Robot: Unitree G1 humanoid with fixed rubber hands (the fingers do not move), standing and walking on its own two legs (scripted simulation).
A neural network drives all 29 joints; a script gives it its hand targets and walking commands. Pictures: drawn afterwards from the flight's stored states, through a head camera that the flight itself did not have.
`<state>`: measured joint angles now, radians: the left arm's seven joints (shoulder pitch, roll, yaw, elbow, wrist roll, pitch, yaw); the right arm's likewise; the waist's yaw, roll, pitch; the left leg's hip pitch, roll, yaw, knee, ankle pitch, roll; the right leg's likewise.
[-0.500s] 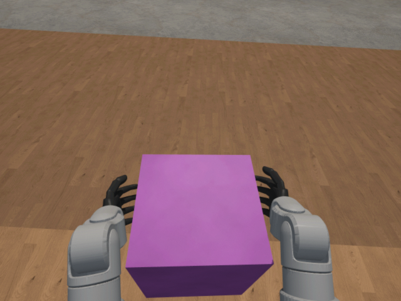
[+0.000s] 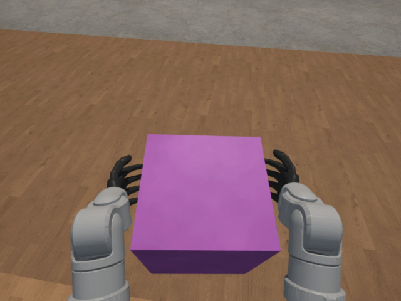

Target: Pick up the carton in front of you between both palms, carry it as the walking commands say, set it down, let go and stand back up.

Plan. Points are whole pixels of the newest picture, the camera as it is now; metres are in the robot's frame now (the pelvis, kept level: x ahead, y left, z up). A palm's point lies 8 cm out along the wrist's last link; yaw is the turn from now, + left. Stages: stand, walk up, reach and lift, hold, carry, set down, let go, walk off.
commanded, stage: carry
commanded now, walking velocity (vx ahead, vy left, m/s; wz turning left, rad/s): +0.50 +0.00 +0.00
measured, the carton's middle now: (201, 211) +0.29 +0.01 +0.01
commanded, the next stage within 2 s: none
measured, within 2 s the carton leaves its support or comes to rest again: neither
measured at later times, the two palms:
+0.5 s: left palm (152, 73) +0.70 +0.16 +0.08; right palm (254, 73) +0.68 -0.14 +0.09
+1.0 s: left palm (165, 33) +1.02 +0.15 +0.06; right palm (241, 31) +1.03 -0.15 +0.06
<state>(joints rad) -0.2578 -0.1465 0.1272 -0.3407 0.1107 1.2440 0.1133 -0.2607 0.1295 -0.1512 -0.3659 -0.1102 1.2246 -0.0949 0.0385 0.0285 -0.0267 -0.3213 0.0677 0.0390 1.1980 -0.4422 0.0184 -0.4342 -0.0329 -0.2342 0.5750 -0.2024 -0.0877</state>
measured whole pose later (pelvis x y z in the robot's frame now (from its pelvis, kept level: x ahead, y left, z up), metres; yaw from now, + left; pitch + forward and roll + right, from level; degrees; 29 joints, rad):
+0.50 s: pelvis +0.32 +0.03 -0.02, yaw -3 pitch +4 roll -1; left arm -0.72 0.02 0.19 0.14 0.05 1.24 0.14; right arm -0.72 0.02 -0.23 0.15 -0.08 1.18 -0.13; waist -0.03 -0.01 0.05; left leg -0.48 -0.01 0.14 0.62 -0.12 0.12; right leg -0.36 0.00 -0.02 1.25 -0.46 -0.05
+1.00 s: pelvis +0.66 -0.01 -0.04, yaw -1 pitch +5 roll +1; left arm -0.64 -0.03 0.21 0.07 0.09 1.21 0.14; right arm -0.67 0.02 -0.21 0.09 -0.08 1.19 -0.12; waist 0.04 -0.02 0.02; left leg -0.46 -0.03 0.01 1.25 -0.46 0.05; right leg -0.42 0.06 -0.11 0.57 -0.14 -0.13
